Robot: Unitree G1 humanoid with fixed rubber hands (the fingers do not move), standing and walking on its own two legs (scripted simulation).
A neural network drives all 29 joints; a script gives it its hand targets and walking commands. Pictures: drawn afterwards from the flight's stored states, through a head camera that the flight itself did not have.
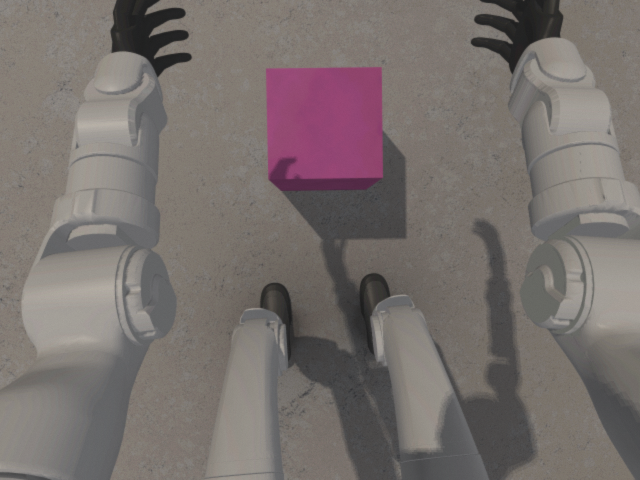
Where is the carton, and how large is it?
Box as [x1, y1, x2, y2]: [266, 67, 382, 190]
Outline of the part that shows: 381,67 266,68 268,179 281,190 365,189 381,178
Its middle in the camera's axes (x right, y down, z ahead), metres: +0.00 -0.21 +0.83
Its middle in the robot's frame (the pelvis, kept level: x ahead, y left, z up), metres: +0.55 -0.02 -0.53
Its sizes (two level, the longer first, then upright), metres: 0.210 0.200 0.250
